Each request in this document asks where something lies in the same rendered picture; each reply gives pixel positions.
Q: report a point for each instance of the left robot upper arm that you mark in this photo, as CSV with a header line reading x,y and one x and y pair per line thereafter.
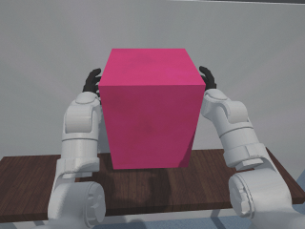
x,y
76,205

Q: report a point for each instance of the carton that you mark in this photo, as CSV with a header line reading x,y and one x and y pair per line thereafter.
x,y
151,101

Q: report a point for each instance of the right robot upper arm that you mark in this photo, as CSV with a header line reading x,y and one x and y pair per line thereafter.
x,y
262,197

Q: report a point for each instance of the robot right hand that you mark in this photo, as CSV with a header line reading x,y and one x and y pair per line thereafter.
x,y
208,78

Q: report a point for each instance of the robot left hand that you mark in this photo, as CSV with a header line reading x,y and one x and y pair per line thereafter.
x,y
91,81

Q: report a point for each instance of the table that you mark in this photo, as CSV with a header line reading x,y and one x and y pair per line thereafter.
x,y
26,183

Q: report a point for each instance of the robot left forearm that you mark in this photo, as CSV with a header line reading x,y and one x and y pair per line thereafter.
x,y
80,133

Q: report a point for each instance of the robot right forearm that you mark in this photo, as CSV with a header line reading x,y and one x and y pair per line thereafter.
x,y
242,149

